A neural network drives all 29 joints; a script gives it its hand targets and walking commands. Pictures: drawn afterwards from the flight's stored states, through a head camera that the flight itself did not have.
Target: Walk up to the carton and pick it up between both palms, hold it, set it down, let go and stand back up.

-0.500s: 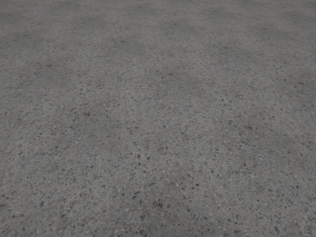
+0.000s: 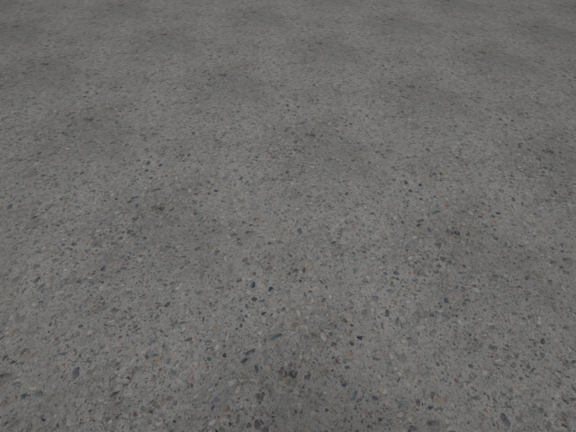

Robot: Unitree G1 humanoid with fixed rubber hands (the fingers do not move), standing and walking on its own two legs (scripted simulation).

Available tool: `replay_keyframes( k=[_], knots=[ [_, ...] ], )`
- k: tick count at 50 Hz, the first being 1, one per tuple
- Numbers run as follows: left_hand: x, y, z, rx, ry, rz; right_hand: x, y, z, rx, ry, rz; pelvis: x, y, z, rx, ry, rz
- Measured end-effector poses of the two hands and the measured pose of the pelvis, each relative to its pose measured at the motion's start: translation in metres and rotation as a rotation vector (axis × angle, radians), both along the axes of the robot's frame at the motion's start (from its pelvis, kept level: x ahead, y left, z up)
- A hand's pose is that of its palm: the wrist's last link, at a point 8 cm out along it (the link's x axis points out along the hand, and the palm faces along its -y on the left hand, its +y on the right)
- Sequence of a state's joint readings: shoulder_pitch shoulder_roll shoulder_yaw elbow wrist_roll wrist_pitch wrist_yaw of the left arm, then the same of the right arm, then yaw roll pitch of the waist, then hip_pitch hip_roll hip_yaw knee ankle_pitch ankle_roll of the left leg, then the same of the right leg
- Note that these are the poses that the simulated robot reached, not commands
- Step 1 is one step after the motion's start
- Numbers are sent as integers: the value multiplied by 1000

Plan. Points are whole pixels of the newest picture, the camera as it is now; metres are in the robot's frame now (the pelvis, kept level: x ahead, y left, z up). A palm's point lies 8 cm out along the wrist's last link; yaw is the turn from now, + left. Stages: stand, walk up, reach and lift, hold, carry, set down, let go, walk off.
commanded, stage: stand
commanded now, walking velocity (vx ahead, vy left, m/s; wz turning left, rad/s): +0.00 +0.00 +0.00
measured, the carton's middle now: out of the picture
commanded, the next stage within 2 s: walk up in 0.28 s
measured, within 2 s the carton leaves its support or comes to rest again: neither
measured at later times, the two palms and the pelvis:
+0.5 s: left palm out of the picture -0.03 +0.20 -0.15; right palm out of the picture -0.03 -0.19 -0.15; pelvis +0.00 +0.00 +0.00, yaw +0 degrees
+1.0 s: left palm out of the picture -0.01 +0.40 -0.14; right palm out of the picture +0.12 -0.13 -0.12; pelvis -0.05 +0.10 -0.02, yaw +26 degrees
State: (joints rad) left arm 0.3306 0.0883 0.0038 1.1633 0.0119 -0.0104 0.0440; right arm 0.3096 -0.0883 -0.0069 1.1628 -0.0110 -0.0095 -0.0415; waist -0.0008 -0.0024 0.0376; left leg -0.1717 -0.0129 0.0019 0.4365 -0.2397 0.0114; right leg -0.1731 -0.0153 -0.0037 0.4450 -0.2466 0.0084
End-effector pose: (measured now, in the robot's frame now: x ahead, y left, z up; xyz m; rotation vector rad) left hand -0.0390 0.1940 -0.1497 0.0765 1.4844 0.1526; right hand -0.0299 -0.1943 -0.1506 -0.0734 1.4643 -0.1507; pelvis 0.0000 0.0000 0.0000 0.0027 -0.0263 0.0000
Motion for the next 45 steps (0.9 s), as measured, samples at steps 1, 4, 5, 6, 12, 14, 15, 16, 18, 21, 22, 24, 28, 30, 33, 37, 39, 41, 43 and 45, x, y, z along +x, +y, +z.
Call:
replay_keyframes(
  k=[1, 4, 5, 6, 12, 14, 15, 16, 18, 21, 22, 24, 28, 30, 33, 37, 39, 41, 43, 45],
  knots=[
    [0, 0, 0, 0, 0, 0, 0, 0, 0, 0, 0, 0, 0, 0, 0, 0, 0, 0],
    [1, 0, 0, 0, 0, 0, 1, 0, 0, 0, 0, 0, 1, 0, 0, 0, 0, 0],
    [1, 0, 0, 0, 0, 0, 1, 0, 0, 0, 0, 0, 1, 0, 0, 0, 0, 0],
    [1, 0, 0, 0, 0, 0, 1, 0, 0, 0, 0, 0, 1, 0, 0, 0, 1, 0],
    [2, 0, 0, -1, 1, 0, 2, 0, 0, 0, 0, 0, 2, 0, 0, 0, 1, 0],
    [2, 0, 0, -1, 1, 0, 2, 1, 0, 0, 0, 0, 3, 1, 0, 0, 1, 0],
    [2, 1, 0, -1, 1, 0, 2, 1, 0, 0, 0, 0, 3, 1, 0, 0, 1, 0],
    [3, 1, 0, -1, 1, 0, 3, 1, 0, 0, 0, 0, 3, 1, 0, 0, 1, 0],
    [3, 1, 0, -1, 1, 1, 3, 1, 0, 0, 0, 0, 4, 1, 0, 0, 1, 0],
    [3, 1, 0, -1, 2, 1, 3, 1, 1, 0, 1, 0, 4, 1, 0, 0, 1, 0],
    [4, 1, 0, -1, 2, 1, 4, 1, 1, 0, 1, 0, 4, 1, 0, 0, 1, 0],
    [4, 1, 0, -1, 2, 1, 4, 1, 1, -1, 1, -1, 5, 1, 0, 0, 1, 0],
    [17, 20, -4, 57, -59, 31, 17, -13, -4, -26, -20, 37, -3, 3, -7, -24, 7, 61],
    [27, 40, -3, 110, -128, 67, 34, -27, -4, -72, -33, 112, -10, 7, -10, -31, 3, 105],
    [34, 75, 3, 187, -212, 115, 74, -45, 5, -149, -89, 211, -17, 18, -11, -34, -6, 161],
    [39, 121, 4, 245, -276, 125, 133, -43, 22, -208, -222, 299, -26, 36, -15, -40, -16, 226],
    [41, 143, 1, 257, -306, 122, 155, -30, 29, -214, -280, 341, -29, 48, -20, -41, -22, 259],
    [44, 167, -6, 260, -334, 118, 171, -11, 32, -212, -330, 374, -31, 64, -28, -39, -27, 288],
    [45, 190, -15, 258, -351, 115, 177, 10, 31, -204, -365, 386, -34, 79, -37, -8, -33, 312],
    [45, 205, -16, 249, -368, 138, 172, 33, 30, -177, -363, 398, -37, 86, -36, 3, -28, 344]
  ],
)
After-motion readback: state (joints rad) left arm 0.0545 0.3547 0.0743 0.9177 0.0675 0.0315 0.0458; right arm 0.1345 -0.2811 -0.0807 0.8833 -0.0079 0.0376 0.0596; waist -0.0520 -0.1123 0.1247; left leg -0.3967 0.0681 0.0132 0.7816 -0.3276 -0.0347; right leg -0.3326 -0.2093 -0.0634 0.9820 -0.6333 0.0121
